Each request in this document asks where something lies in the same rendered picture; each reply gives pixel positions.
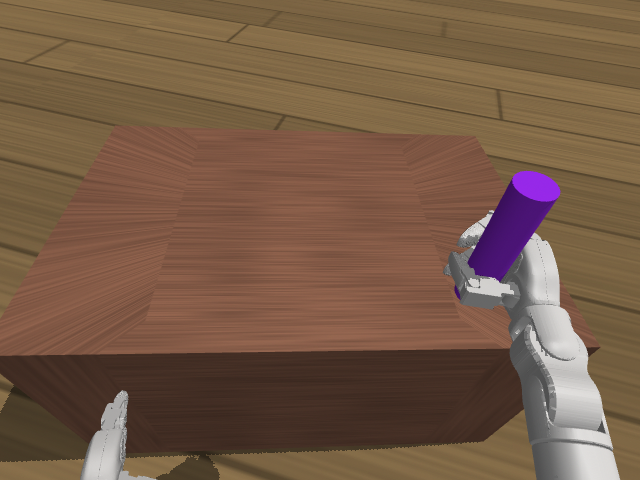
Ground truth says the right robot hand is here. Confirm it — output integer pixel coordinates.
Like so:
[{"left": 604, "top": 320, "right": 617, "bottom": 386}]
[{"left": 443, "top": 210, "right": 560, "bottom": 320}]

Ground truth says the right robot arm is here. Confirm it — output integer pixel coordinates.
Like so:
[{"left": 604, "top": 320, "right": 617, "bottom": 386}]
[{"left": 508, "top": 304, "right": 620, "bottom": 480}]

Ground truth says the can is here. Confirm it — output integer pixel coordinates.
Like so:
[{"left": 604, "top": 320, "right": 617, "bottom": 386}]
[{"left": 455, "top": 171, "right": 560, "bottom": 300}]

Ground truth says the left robot hand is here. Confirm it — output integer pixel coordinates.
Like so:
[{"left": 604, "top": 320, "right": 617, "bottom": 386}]
[{"left": 80, "top": 390, "right": 157, "bottom": 480}]

